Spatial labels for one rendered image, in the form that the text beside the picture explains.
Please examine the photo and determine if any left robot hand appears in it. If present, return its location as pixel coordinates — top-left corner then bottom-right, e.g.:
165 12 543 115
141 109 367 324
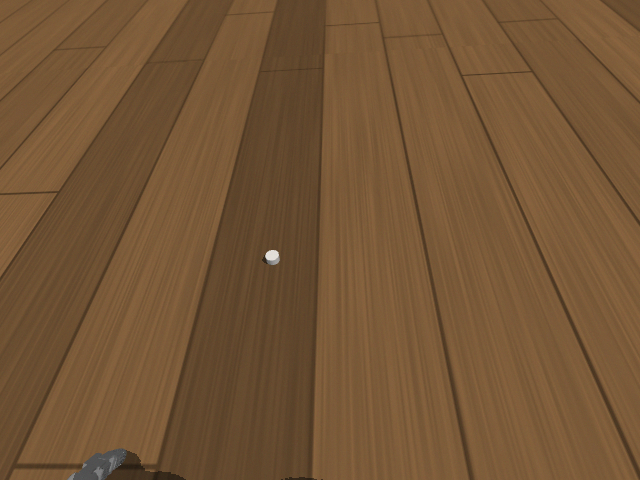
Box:
67 448 127 480

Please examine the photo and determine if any tin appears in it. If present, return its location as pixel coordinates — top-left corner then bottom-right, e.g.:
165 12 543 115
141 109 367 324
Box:
265 250 280 265

